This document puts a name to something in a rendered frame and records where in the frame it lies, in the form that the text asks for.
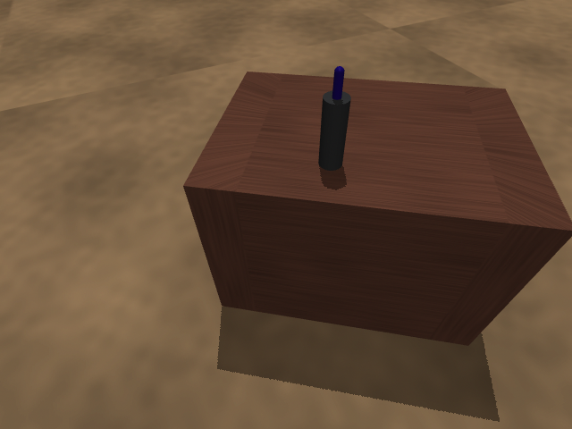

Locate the bottle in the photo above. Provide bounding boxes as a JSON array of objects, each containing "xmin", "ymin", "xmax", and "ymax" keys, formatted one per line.
[{"xmin": 318, "ymin": 66, "xmax": 351, "ymax": 171}]

